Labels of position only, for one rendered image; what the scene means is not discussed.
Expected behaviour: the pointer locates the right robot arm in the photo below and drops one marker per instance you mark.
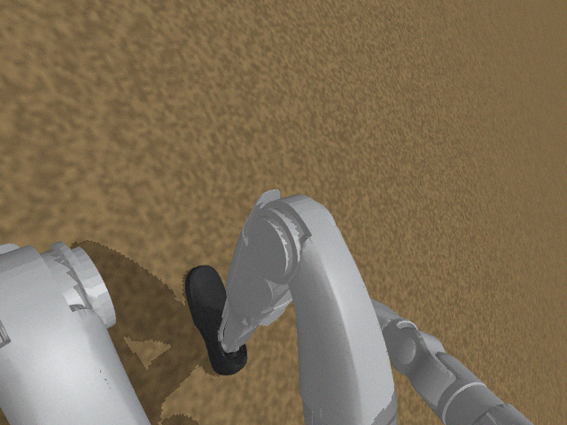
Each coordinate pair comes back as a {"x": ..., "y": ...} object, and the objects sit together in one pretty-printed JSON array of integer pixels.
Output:
[{"x": 451, "y": 391}]

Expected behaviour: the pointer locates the right robot hand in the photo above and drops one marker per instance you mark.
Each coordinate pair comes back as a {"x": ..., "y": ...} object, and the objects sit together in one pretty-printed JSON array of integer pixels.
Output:
[{"x": 384, "y": 314}]

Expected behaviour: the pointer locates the right robot foot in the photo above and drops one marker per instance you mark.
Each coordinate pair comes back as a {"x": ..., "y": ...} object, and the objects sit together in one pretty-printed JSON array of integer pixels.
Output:
[{"x": 206, "y": 298}]

